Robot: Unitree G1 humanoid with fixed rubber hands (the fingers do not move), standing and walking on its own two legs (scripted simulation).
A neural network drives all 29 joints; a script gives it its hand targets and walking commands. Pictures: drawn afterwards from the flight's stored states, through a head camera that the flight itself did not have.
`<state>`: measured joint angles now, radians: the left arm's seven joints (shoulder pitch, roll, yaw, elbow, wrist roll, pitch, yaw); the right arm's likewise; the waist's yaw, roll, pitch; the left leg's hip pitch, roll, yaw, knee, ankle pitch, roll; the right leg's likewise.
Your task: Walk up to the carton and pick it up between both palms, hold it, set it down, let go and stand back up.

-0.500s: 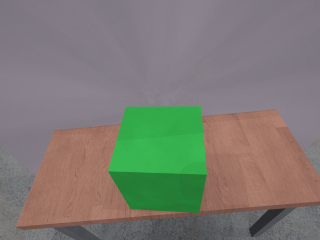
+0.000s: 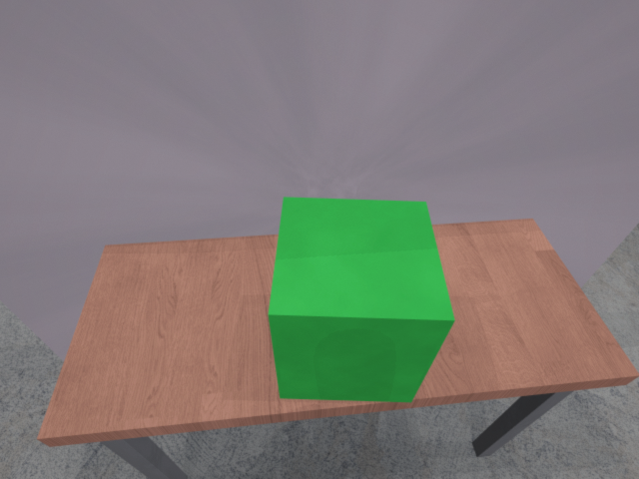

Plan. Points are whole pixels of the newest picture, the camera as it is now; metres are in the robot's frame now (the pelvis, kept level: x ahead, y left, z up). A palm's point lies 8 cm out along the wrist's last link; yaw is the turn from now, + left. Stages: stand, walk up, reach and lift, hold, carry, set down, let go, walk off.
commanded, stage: walk up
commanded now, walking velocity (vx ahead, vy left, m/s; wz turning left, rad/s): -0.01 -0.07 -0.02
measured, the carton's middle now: (350, 304) +0.39 -0.04 -0.03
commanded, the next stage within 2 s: none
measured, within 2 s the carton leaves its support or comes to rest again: neither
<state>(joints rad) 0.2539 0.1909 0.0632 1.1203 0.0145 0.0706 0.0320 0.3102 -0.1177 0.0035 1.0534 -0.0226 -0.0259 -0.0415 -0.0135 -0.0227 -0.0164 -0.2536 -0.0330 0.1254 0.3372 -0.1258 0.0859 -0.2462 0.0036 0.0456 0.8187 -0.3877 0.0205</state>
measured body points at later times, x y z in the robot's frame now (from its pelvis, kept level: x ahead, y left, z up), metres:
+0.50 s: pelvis -0.05 -0.10 +0.01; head -0.04 -0.13 +0.45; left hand -0.09 +0.09 -0.14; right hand -0.09 -0.31 -0.17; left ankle -0.08 +0.07 -0.70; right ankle -0.06 -0.14 -0.75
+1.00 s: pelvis +0.00 -0.07 -0.01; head +0.01 -0.08 +0.44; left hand -0.09 +0.11 -0.16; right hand +0.01 -0.28 -0.18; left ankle +0.05 +0.06 -0.73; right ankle -0.06 -0.14 -0.75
